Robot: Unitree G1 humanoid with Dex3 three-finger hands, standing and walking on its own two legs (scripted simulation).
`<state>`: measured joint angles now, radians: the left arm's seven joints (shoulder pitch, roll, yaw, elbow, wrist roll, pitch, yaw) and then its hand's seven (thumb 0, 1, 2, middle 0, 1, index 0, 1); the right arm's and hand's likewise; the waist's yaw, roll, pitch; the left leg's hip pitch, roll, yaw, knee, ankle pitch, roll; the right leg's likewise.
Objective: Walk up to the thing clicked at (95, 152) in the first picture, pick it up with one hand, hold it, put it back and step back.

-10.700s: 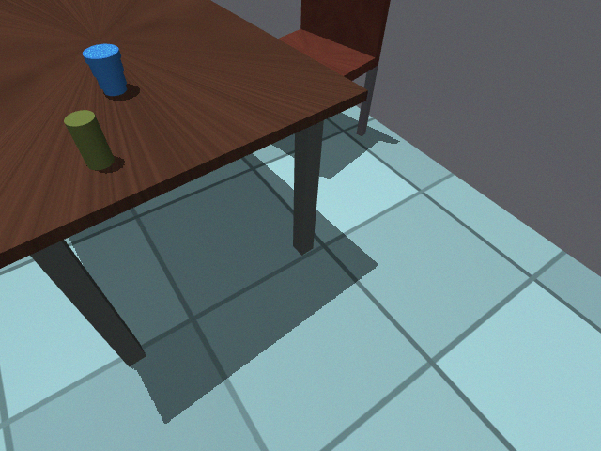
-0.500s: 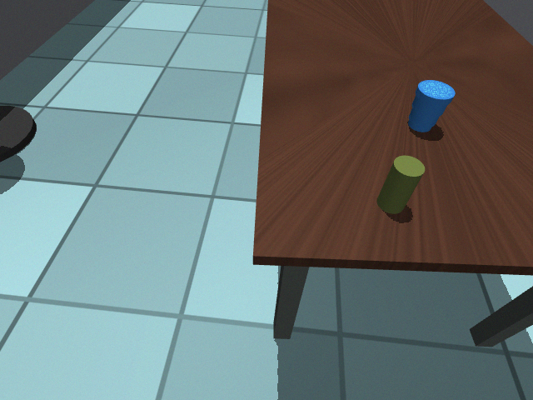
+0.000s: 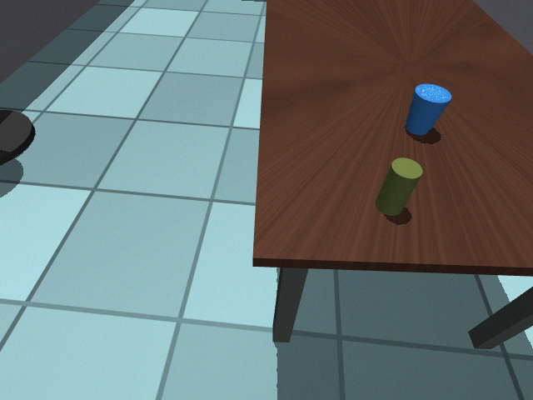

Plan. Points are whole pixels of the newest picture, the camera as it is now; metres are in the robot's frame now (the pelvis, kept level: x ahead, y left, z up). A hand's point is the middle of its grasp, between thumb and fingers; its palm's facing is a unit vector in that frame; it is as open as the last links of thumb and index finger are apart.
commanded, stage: stand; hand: right
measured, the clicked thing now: (397, 187) +0.49 -0.24 +0.02
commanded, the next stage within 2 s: rise first in 0.46 s
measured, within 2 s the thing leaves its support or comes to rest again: neither
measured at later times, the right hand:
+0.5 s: hand out of the picture +0.07 -0.25 -0.16, palm faces -0.02 +0.94 -0.34, open 7.4 cm
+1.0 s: hand (453, 395) +0.16 -0.27 -0.08, palm faces +0.29 +0.89 -0.35, open 15.0 cm
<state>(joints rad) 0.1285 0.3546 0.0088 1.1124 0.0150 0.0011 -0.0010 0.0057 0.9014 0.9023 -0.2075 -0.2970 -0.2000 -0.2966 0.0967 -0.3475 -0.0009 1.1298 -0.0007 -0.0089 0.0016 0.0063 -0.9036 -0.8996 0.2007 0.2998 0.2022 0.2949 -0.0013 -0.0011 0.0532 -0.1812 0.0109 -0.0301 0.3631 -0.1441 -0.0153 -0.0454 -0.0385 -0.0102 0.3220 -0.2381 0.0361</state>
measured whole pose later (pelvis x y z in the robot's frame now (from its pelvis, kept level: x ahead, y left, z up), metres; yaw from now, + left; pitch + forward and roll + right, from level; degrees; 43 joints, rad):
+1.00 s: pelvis +0.00 +0.00 -0.01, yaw -3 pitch +1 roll +0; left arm 0.17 0.25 0.11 0.74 -0.04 -0.08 0.08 0.00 0.00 0.18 -0.06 -0.05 -0.05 -0.05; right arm 0.25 -0.30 -0.15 0.52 0.06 -0.05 -0.07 0.00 0.04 -0.18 0.06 0.06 0.06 0.06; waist -0.03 -0.03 -0.02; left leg -0.27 0.03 0.01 0.43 -0.18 -0.02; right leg -0.18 -0.03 0.04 0.44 -0.29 0.03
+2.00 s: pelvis -0.01 +0.00 +0.00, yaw -4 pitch -4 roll +0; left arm 0.25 0.21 0.16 0.63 -0.01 -0.13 0.04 -0.01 -0.55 0.06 -0.06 -0.05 -0.04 -0.06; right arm 0.45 -0.31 -0.30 -0.11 0.05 -0.23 -0.03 -0.01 0.58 -0.02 0.05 0.05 0.06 0.05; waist -0.05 -0.05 0.05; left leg -0.19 0.04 0.03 0.43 -0.18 -0.02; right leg -0.10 -0.01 0.05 0.43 -0.27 0.03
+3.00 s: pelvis -0.01 -0.01 -0.01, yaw -4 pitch +0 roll +0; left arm 0.17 0.21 0.06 0.75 -0.03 -0.17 0.14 -0.01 -0.54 0.05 -0.06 -0.05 -0.06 -0.05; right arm -0.13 -0.52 -0.54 0.42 0.26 -0.14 0.36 -0.01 0.56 -0.04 0.05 0.05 0.06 0.05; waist 0.01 -0.02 -0.01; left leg -0.26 0.04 0.03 0.45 -0.18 -0.03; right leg -0.18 -0.01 0.05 0.47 -0.28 0.02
